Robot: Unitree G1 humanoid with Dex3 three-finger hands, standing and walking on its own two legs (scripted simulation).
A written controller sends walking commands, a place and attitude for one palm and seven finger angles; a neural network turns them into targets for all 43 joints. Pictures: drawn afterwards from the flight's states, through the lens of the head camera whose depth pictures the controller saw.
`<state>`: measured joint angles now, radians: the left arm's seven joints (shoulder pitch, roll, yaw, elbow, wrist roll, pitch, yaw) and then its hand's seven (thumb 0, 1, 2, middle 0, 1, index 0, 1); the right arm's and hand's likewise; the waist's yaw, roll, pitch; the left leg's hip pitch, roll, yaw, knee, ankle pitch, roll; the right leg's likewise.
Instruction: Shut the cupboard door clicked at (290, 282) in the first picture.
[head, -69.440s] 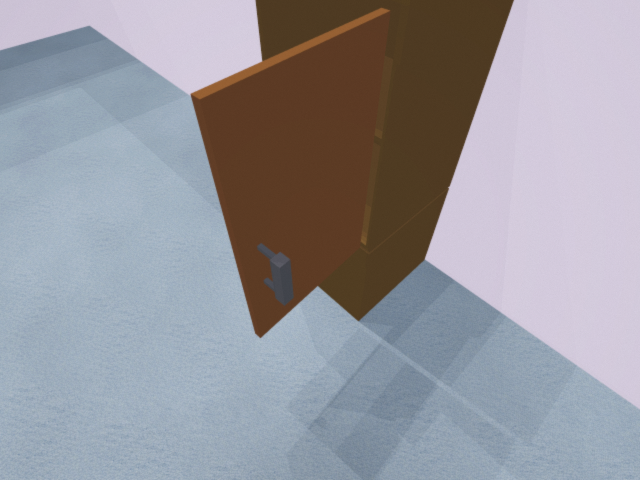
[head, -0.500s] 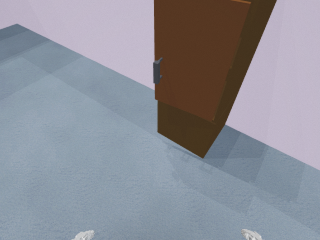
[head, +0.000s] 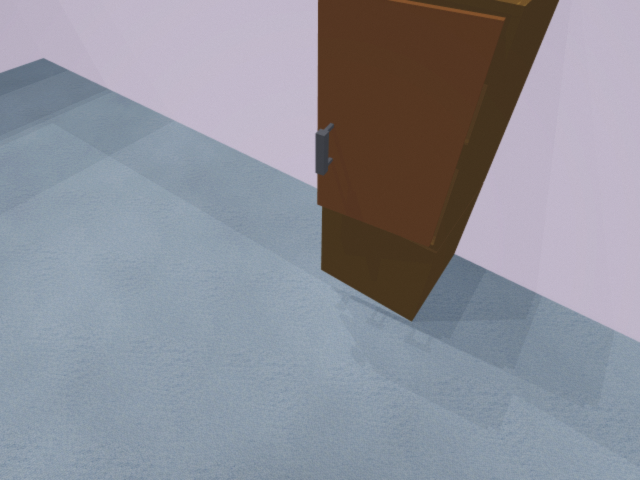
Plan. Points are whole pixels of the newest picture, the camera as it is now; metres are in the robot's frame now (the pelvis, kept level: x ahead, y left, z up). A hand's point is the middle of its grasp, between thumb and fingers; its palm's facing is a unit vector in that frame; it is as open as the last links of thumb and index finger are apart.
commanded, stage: let the arm hang, fingers relaxed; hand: left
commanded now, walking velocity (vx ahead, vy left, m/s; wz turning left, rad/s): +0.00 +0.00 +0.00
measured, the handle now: (326, 148) +0.90 +0.04 -0.11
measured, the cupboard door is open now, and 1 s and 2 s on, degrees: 7 7 7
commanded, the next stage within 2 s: look to check the result in 0.34 s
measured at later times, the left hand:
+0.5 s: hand out of the picture -0.01 +0.18 -0.17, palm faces +0.01 -0.98 -0.21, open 7.3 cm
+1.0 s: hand out of the picture +0.06 +0.19 -0.17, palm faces -0.01 -0.97 -0.25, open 7.3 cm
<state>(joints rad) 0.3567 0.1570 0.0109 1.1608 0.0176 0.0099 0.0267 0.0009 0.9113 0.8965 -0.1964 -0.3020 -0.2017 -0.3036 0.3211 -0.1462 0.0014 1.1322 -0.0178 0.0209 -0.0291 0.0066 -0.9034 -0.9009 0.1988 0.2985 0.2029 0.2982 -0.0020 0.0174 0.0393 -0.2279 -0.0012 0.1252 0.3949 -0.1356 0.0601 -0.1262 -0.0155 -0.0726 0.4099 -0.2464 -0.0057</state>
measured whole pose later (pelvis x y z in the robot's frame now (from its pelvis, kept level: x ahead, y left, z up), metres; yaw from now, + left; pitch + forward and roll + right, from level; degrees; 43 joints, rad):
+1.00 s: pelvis +0.03 -0.02 +0.00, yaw +0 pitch -2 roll +0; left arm 0.20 0.23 0.01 1.14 0.02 -0.01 0.01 0.00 0.91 0.90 -0.20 -0.30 -0.20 -0.30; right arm 0.18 -0.24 0.00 1.12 -0.02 0.00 -0.02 0.01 -0.90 -0.90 0.20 0.30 0.20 0.30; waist -0.01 0.00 0.05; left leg -0.17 0.01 0.12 0.35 -0.15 0.03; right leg -0.06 0.00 -0.07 0.34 -0.25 -0.02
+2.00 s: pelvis +0.05 -0.05 -0.01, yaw +35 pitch +0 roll +3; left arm 0.21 0.20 0.05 0.88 0.04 0.01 0.02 0.00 0.90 0.90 -0.20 -0.30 -0.21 -0.30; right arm 0.13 -0.27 -0.08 0.90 -0.02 0.08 0.03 0.01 -0.91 -0.90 0.19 0.30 0.20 0.30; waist -0.01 -0.01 0.13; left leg -0.41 0.01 0.03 0.90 -0.46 -0.05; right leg -0.21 -0.12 -0.17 0.58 -0.36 0.00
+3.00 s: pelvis +0.10 +0.10 -0.01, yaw +70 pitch +1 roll +1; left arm 0.21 0.23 0.09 0.93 0.03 0.00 -0.03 0.01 0.91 0.90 -0.20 -0.30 -0.20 -0.30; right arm 0.22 -0.20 -0.03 0.93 -0.03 -0.03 0.00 0.00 -0.90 -0.90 0.20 0.30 0.20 0.30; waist 0.00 -0.02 0.10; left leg -0.23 -0.01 0.07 0.49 -0.27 0.03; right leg -0.54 -0.14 -0.06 0.99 -0.32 0.05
